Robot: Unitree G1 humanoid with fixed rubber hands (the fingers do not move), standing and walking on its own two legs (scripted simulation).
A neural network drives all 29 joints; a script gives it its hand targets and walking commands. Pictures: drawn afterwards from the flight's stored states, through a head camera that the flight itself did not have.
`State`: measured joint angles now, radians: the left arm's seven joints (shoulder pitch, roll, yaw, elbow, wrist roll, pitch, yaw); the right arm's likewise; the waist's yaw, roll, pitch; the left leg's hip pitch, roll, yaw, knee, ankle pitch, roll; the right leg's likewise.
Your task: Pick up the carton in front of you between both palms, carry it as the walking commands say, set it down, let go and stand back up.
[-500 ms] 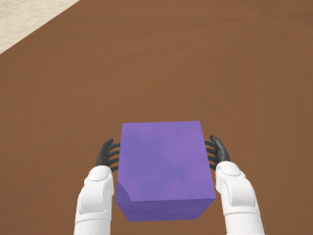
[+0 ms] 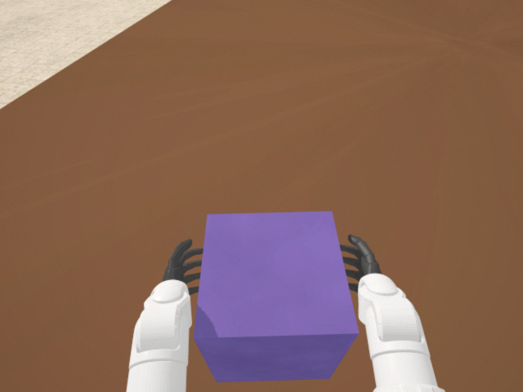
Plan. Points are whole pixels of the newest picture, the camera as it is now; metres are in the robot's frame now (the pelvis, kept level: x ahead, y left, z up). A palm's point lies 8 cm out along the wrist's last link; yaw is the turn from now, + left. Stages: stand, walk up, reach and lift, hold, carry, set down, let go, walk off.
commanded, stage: carry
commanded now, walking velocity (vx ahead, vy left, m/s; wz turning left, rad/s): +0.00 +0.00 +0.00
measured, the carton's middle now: (271, 300) +0.31 +0.00 -0.04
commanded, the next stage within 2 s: hold in 1.48 s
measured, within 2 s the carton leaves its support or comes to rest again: neither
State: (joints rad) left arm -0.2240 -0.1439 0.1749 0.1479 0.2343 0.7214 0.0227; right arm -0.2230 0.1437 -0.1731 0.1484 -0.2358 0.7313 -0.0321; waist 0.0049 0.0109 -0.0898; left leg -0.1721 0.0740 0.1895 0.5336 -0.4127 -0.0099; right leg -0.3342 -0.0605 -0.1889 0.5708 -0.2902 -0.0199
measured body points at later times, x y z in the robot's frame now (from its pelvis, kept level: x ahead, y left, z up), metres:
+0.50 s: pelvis -0.04 +0.01 +0.00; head -0.07 +0.01 +0.45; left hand +0.26 +0.16 +0.04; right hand +0.26 -0.14 +0.04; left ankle -0.09 +0.10 -0.73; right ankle +0.00 -0.10 -0.73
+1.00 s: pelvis -0.06 +0.02 +0.00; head -0.08 +0.02 +0.45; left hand +0.25 +0.17 +0.04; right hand +0.24 -0.13 +0.04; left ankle -0.09 +0.10 -0.73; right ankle +0.00 -0.10 -0.73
